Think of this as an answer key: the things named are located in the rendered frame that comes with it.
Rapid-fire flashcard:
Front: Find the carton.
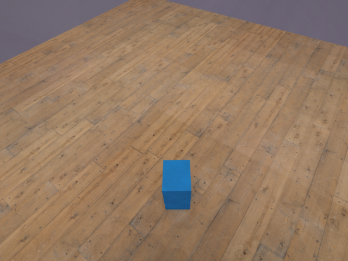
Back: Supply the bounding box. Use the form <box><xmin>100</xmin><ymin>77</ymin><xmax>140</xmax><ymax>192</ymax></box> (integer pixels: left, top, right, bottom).
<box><xmin>162</xmin><ymin>160</ymin><xmax>191</xmax><ymax>209</ymax></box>

